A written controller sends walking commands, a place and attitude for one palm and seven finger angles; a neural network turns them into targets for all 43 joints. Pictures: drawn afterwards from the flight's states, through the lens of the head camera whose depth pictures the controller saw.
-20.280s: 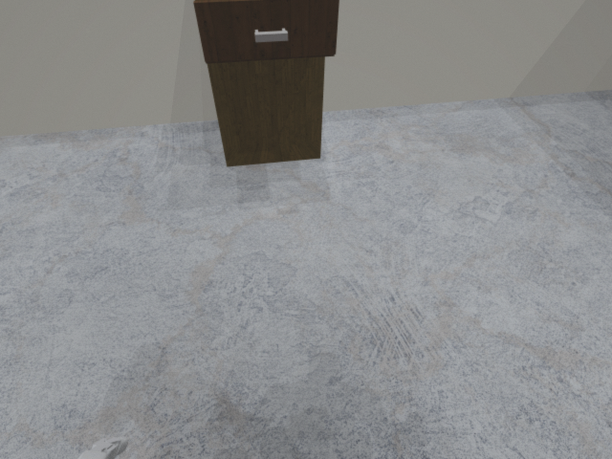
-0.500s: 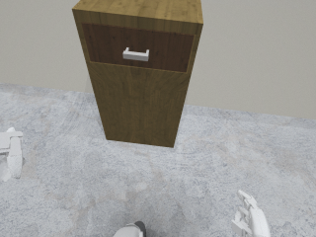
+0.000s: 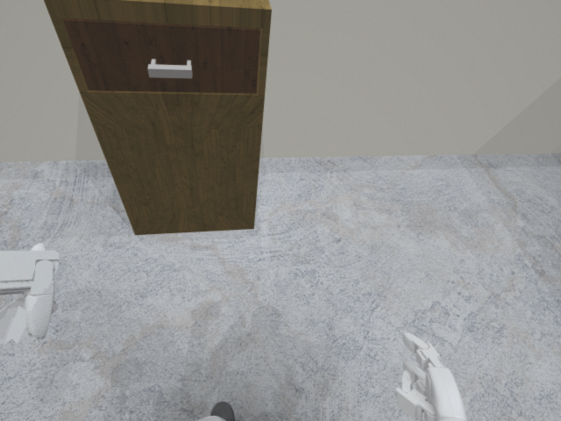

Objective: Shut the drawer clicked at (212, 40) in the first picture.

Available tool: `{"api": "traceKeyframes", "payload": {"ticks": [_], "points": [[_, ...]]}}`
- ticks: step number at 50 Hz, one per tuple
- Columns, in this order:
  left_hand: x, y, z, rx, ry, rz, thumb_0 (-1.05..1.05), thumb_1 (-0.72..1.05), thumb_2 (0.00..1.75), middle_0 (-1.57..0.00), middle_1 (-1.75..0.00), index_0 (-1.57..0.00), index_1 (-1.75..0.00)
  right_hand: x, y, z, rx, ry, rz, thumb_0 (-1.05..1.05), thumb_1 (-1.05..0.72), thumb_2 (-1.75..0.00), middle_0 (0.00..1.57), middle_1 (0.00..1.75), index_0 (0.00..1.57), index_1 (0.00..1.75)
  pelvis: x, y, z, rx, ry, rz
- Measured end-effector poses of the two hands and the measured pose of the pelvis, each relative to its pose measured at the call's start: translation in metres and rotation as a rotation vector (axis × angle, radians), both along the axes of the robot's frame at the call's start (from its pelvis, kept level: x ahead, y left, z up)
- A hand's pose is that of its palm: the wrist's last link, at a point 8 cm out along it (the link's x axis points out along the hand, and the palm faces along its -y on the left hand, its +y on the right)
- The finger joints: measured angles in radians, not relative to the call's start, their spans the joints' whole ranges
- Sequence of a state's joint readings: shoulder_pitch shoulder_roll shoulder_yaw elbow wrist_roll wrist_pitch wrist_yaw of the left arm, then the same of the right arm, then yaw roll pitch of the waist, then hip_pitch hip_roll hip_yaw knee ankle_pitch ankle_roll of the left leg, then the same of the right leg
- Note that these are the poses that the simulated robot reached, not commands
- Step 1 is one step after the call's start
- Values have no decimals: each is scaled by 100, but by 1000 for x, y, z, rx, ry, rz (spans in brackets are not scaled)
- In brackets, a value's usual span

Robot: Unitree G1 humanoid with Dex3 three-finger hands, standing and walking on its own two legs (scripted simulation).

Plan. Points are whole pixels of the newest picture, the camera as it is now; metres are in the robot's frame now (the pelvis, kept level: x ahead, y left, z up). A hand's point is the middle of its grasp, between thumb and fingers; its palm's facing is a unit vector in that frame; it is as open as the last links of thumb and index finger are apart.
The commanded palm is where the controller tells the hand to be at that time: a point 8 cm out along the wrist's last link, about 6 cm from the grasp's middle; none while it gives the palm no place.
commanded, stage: stop stepping back and stand still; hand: left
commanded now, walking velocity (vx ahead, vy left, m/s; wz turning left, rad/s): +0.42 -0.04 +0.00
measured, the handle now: (171, 67) +0.91 +0.29 +0.00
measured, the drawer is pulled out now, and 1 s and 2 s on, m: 0.00 0.00 0.00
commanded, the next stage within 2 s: none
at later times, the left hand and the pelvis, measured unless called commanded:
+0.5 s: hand out of the picture +0.07 +0.20 +0.20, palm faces +0.37 -0.76 -0.53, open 3.3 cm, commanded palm +0.01 +0.26 +0.18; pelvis -0.11 -0.02 -0.01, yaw +2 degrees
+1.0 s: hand out of the picture +0.09 +0.22 +0.18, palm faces +0.46 -0.72 -0.52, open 3.3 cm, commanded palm +0.02 +0.26 +0.18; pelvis -0.09 -0.03 -0.01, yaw +5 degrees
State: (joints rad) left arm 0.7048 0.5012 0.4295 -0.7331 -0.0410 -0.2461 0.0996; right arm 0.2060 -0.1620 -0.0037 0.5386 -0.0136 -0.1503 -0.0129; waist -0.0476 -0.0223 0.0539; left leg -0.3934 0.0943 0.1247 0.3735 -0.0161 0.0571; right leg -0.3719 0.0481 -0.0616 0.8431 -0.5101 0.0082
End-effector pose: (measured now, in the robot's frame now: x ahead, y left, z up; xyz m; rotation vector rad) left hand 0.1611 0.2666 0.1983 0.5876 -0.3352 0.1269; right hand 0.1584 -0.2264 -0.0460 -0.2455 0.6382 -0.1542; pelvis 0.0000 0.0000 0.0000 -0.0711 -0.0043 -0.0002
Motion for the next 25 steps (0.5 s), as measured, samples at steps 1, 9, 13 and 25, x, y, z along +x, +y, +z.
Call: {"api": "traceKeyframes", "payload": {"ticks": [1, 9, 13, 25], "points": [[-12, 0, 4, 18, 4, 16, 2, 88, 90, -140, -160, -141, -160, -12, -4, -3, -2, 16, -12, 1, -90, -90, 20, 30, 20, 30, -6, -2, 1, 3, 3, 7], [-94, 16, 1, -27, -41, 225, 1, 88, 90, -140, -160, -141, -160, -96, -32, -38, -27, 199, -46, 1, -91, -90, 20, 30, 20, 30, -60, -9, -4, 84, 19, 6], [-102, 25, -21, -173, -61, 294, 1, 88, 90, -141, -160, -141, -160, -123, -34, -33, -52, 170, -89, 2, -91, -90, 20, 30, 20, 30, -73, -4, -2, 89, 33, -8], [-126, -25, 16, 57, -137, 109, 2, 88, 90, -140, -160, -141, -160, -156, -11, -47, 95, 65, -45, 1, -91, -90, 20, 30, 20, 30, -109, -25, -11, 83, -25, 35]]}}
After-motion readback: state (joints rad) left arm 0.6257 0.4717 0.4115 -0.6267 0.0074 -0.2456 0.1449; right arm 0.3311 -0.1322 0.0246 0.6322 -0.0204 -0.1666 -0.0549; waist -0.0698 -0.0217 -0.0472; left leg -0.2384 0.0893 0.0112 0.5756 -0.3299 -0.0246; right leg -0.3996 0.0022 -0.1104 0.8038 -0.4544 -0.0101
